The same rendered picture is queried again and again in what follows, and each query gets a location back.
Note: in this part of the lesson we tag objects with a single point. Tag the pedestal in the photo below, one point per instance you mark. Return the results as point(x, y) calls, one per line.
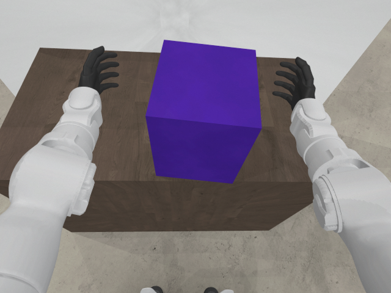
point(272, 185)

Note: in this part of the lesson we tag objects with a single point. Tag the carton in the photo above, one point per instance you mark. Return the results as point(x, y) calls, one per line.
point(203, 114)

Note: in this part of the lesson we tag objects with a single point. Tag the robot left forearm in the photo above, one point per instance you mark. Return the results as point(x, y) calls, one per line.
point(76, 132)

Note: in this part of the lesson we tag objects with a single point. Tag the right robot upper arm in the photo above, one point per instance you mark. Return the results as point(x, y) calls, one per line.
point(356, 204)

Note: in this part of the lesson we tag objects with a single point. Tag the right robot hand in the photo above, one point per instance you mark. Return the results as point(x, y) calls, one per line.
point(303, 82)

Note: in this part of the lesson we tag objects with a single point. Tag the left robot hand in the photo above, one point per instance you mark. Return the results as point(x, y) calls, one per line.
point(91, 75)

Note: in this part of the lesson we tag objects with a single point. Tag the left robot upper arm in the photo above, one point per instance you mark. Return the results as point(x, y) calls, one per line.
point(52, 185)

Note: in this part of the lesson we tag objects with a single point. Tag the robot right forearm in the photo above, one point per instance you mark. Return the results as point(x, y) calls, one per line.
point(318, 143)

